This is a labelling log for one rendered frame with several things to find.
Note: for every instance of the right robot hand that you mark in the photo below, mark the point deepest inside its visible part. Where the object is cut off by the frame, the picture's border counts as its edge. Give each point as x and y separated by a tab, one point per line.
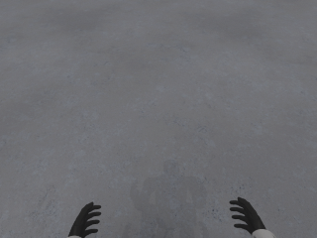
251	217

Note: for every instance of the left robot hand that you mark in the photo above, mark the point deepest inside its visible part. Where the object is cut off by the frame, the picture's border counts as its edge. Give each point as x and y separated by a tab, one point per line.
81	223

